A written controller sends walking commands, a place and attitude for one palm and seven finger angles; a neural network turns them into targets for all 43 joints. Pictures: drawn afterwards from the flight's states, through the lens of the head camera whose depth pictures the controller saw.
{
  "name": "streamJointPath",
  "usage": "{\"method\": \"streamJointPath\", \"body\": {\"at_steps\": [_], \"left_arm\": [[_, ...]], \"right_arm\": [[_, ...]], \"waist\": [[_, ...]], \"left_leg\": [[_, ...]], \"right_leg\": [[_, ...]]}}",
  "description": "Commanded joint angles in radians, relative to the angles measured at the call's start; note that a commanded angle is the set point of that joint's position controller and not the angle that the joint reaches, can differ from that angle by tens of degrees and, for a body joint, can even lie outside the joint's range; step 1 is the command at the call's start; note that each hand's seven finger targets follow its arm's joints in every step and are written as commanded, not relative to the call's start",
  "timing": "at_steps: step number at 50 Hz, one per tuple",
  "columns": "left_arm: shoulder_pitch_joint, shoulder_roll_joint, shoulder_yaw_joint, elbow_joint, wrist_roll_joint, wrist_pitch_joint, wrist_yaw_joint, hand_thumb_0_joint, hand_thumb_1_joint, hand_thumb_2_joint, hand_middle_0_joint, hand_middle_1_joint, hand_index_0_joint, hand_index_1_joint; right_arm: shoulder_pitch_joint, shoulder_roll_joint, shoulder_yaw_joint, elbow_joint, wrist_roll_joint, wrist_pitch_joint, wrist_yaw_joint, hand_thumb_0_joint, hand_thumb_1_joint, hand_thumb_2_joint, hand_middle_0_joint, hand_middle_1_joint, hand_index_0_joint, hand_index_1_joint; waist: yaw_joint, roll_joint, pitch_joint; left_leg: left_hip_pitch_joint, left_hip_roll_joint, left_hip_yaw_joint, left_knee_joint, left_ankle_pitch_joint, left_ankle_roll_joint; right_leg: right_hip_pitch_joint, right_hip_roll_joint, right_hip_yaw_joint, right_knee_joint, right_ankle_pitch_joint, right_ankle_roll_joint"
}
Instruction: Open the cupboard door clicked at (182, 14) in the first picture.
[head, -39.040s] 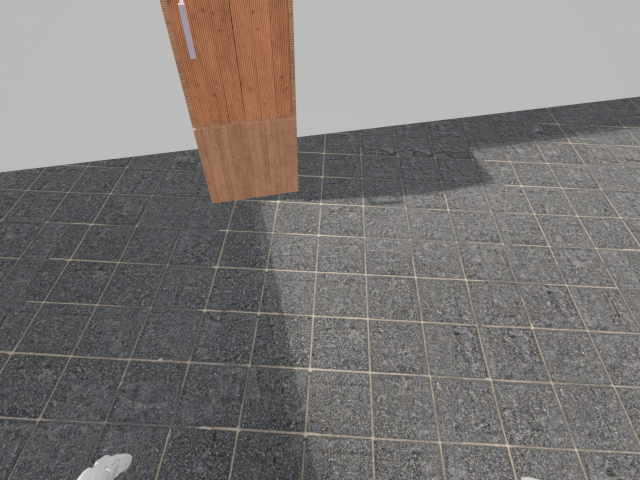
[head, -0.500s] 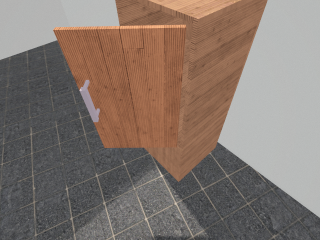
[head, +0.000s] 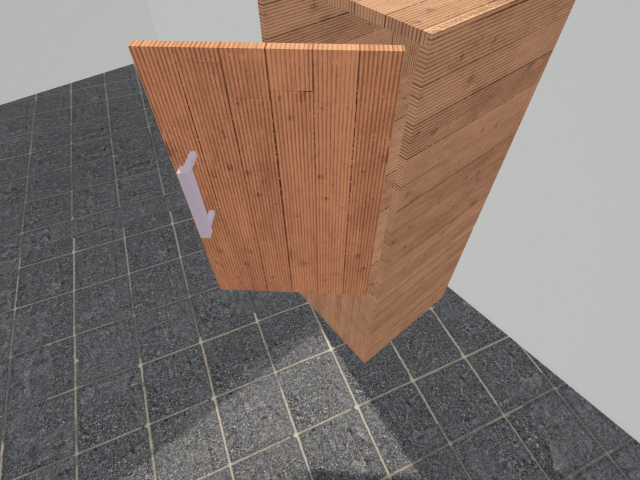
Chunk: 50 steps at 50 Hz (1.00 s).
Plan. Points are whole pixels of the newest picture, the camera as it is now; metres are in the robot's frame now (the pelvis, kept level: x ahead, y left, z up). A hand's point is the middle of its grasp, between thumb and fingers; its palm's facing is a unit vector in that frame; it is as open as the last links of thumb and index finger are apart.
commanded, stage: come to a stop and stand still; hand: left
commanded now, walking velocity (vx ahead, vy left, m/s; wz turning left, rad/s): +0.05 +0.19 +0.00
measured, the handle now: (199, 196) +0.55 +0.26 +0.00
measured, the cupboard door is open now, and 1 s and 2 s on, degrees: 48 48 48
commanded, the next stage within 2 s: look again from close up in 1.36 s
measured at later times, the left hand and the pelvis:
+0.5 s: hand out of the picture +0.08 +0.19 -0.17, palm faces -0.01 -0.97 -0.22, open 7.2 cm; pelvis +0.03 +0.01 +0.00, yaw +0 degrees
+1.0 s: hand out of the picture +0.01 +0.18 -0.17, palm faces +0.00 -0.98 -0.21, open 7.3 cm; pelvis +0.01 +0.01 +0.00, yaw -1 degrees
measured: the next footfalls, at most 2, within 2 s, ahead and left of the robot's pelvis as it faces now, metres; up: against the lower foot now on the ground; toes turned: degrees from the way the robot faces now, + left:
right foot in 0.38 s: +0.05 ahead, -0.09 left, +0.00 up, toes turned -4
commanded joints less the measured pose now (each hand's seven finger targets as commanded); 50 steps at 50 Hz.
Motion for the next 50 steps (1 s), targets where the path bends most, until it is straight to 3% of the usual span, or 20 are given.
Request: {"method": "streamJointPath", "body": {"at_steps": [1,3,5,7,9,16,18,20,21,22,23,28,40,41,42,43,44,46,48,50], "left_arm": [[0.032,0.188,0.057,-0.053,-0.002,-0.001,0.019,0.000,0.900,0.900,-0.200,-0.300,-0.200,-0.300],[0.000,0.152,0.053,-0.080,-0.001,0.013,0.014,0.000,0.900,0.900,-0.200,-0.300,-0.200,-0.300],[-0.037,0.082,0.032,-0.097,0.003,0.029,0.008,0.000,0.900,0.900,-0.200,-0.300,-0.200,-0.300],[-0.037,0.061,0.020,-0.097,0.007,0.032,0.003,0.000,0.900,0.900,-0.200,-0.300,-0.200,-0.300],[-0.028,0.046,0.016,-0.085,0.010,0.023,-0.007,0.000,0.900,0.900,-0.200,-0.300,-0.200,-0.300],[-0.005,0.025,0.005,-0.062,-0.008,0.006,-0.011,0.000,0.900,0.900,-0.200,-0.300,-0.200,-0.300],[0.060,0.059,0.011,-0.033,-0.008,-0.009,-0.003,0.000,0.900,0.900,-0.200,-0.300,-0.200,-0.300],[0.103,0.124,0.011,-0.007,-0.012,-0.021,0.005,0.000,0.900,0.900,-0.200,-0.300,-0.200,-0.300],[0.082,0.134,0.005,-0.005,-0.015,-0.018,0.003,0.000,0.900,0.900,-0.200,-0.300,-0.200,-0.300],[0.065,0.122,0.006,-0.005,-0.015,-0.021,0.003,0.000,0.900,0.900,-0.200,-0.300,-0.200,-0.300],[0.047,0.100,0.002,-0.009,-0.013,-0.019,0.006,0.000,0.900,0.900,-0.200,-0.300,-0.200,-0.300],[0.032,0.087,-0.001,-0.013,-0.014,-0.015,0.011,0.000,0.900,0.900,-0.200,-0.300,-0.200,-0.300],[0.043,0.103,-0.006,0.011,-0.012,-0.016,0.006,0.000,0.900,0.900,-0.200,-0.300,-0.200,-0.300],[0.156,0.125,-0.001,0.058,-0.006,-0.026,0.049,0.000,0.900,0.900,-0.200,-0.300,-0.200,-0.300],[0.143,0.168,0.003,0.010,-0.008,-0.040,0.044,0.000,0.900,0.900,-0.200,-0.300,-0.200,-0.300],[0.114,0.178,0.010,-0.006,-0.004,-0.049,0.035,0.000,0.900,0.900,-0.200,-0.300,-0.200,-0.300],[0.104,0.156,-0.001,-0.004,-0.007,-0.052,0.030,0.000,0.900,0.900,-0.200,-0.300,-0.200,-0.300],[0.054,0.125,-0.007,-0.026,-0.009,-0.050,0.027,0.000,0.900,0.900,-0.200,-0.300,-0.200,-0.300],[0.040,0.099,-0.013,-0.033,-0.012,-0.039,0.024,0.000,0.900,0.900,-0.200,-0.300,-0.200,-0.300],[0.044,0.092,-0.015,-0.036,-0.012,-0.025,0.018,0.000,0.900,0.900,-0.200,-0.300,-0.200,-0.300]], "right_arm": [[0.105,-0.049,-0.022,-0.039,0.000,-0.015,0.003,0.000,-0.900,-0.900,0.200,0.300,0.200,0.300],[0.134,-0.077,-0.031,-0.037,-0.007,-0.017,0.004,0.000,-0.900,-0.900,0.200,0.300,0.200,0.300],[0.128,-0.110,-0.030,-0.051,-0.013,-0.019,0.000,0.000,-0.900,-0.900,0.200,0.300,0.200,0.300],[0.131,-0.099,-0.027,-0.059,-0.015,-0.031,-0.009,0.000,-0.900,-0.900,0.200,0.300,0.200,0.300],[0.118,-0.096,-0.024,-0.056,-0.019,-0.040,-0.010,0.000,-0.900,-0.900,0.200,0.300,0.200,0.300],[0.119,-0.088,-0.019,-0.019,-0.017,-0.050,-0.021,0.000,-0.900,-0.900,0.200,0.300,0.200,0.300],[0.104,-0.063,-0.018,-0.012,-0.004,-0.052,-0.020,0.000,-0.900,-0.900,0.200,0.300,0.200,0.300],[0.092,-0.026,-0.011,-0.020,0.006,-0.053,-0.016,0.000,-0.900,-0.900,0.200,0.300,0.200,0.300],[0.106,-0.017,-0.012,-0.011,0.007,-0.053,-0.011,0.000,-0.900,-0.900,0.200,0.300,0.200,0.300],[0.104,-0.012,-0.014,0.006,0.003,-0.044,-0.013,0.000,-0.900,-0.900,0.200,0.300,0.200,0.300],[0.114,-0.015,-0.015,0.018,0.002,-0.041,-0.015,0.000,-0.900,-0.900,0.200,0.300,0.200,0.300],[0.099,-0.019,-0.011,0.045,-0.001,-0.048,-0.020,0.000,-0.900,-0.900,0.200,0.300,0.200,0.300],[0.059,-0.045,-0.006,0.043,0.000,-0.040,-0.018,0.000,-0.900,-0.900,0.200,0.300,0.200,0.300],[-0.050,-0.102,-0.022,-0.033,0.014,-0.038,-0.007,0.000,-0.900,-0.900,0.200,0.300,0.200,0.300],[0.000,-0.029,-0.011,-0.071,0.014,-0.024,-0.001,0.000,-0.900,-0.900,0.200,0.300,0.200,0.300],[-0.005,-0.018,-0.011,-0.078,0.006,-0.021,0.001,0.000,-0.900,-0.900,0.200,0.300,0.200,0.300],[0.012,-0.018,-0.014,-0.075,0.012,-0.023,0.002,0.000,-0.900,-0.900,0.200,0.300,0.200,0.300],[0.070,-0.023,-0.015,-0.065,0.008,-0.024,0.005,0.000,-0.900,-0.900,0.200,0.300,0.200,0.300],[0.098,-0.042,-0.014,-0.055,0.000,-0.034,0.006,0.000,-0.900,-0.900,0.200,0.300,0.200,0.300],[0.052,-0.054,-0.008,-0.071,-0.002,-0.035,0.005,0.000,-0.900,-0.900,0.200,0.300,0.200,0.300]], "waist": [[-0.012,-0.113,-0.030],[-0.024,0.025,-0.023],[-0.028,0.180,0.030],[-0.033,0.120,0.047],[-0.025,0.046,0.034],[-0.022,0.051,-0.018],[0.004,-0.003,-0.047],[-0.003,-0.098,-0.070],[-0.018,-0.056,-0.052],[-0.023,-0.153,-0.052],[-0.027,-0.177,-0.021],[-0.016,0.007,-0.012],[-0.015,-0.025,0.007],[0.027,-0.034,0.057],[-0.017,-0.070,-0.039],[-0.012,-0.009,-0.069],[-0.029,-0.055,-0.093],[-0.060,-0.096,-0.116],[-0.059,-0.020,-0.068],[-0.035,0.038,0.019]], "left_leg": [[-0.013,0.026,-0.013,-0.083,0.079,0.006],[0.058,0.096,-0.064,-0.143,0.197,0.037],[0.027,0.224,-0.222,-0.266,0.241,0.140],[0.058,0.269,-0.295,-0.309,0.227,0.212],[0.071,0.274,-0.287,-0.292,0.244,0.230],[0.111,0.214,-0.149,-0.160,0.595,0.169],[0.043,0.142,-0.094,-0.068,0.530,0.091],[-0.063,0.063,-0.035,-0.076,0.177,0.029],[-0.046,0.039,-0.037,-0.116,0.110,0.024],[-0.004,0.051,-0.038,-0.112,0.143,0.022],[0.005,0.066,-0.040,-0.121,0.197,0.025],[0.084,0.099,-0.054,-0.150,0.417,0.040],[0.085,0.100,-0.050,-0.184,0.265,0.034],[-0.044,0.100,0.012,0.060,0.244,0.005],[-0.087,0.044,-0.032,0.086,-0.047,0.014],[-0.095,0.031,-0.037,0.091,-0.056,0.019],[-0.070,0.041,-0.039,0.081,-0.065,0.020],[0.028,0.027,-0.049,-0.008,0.048,0.019],[0.065,0.068,-0.084,-0.078,0.170,0.036],[-0.018,0.083,-0.110,-0.126,0.148,0.043]], "right_leg": [[0.025,-0.293,0.284,-0.096,0.295,-0.106],[-0.066,-0.169,0.152,0.008,0.109,-0.043],[-0.159,-0.037,0.016,0.178,-0.182,0.023],[-0.246,-0.045,0.065,0.362,-0.261,0.014],[-0.256,-0.057,0.082,0.408,-0.229,0.010],[-0.066,-0.033,0.055,0.060,-0.089,0.030],[0.106,-0.070,0.125,-0.109,0.207,0.021],[0.204,-0.225,0.251,-0.055,0.642,-0.045],[0.170,-0.228,0.222,-0.040,0.636,-0.054],[0.136,-0.176,0.213,-0.044,0.572,-0.045],[0.118,-0.154,0.182,-0.049,0.557,-0.036],[0.080,-0.106,0.151,-0.056,0.436,-0.011],[0.075,-0.110,0.171,-0.128,0.353,-0.013],[0.075,-0.178,0.229,-0.112,0.781,0.059],[0.152,-0.236,0.301,-0.128,0.760,0.017],[0.203,-0.260,0.312,-0.108,0.868,-0.023],[0.170,-0.249,0.282,-0.121,0.741,-0.068],[0.095,-0.195,0.236,-0.124,0.472,-0.068],[0.011,-0.121,0.190,-0.103,0.243,-0.034],[-0.003,-0.094,0.181,-0.118,0.084,-0.015]]}}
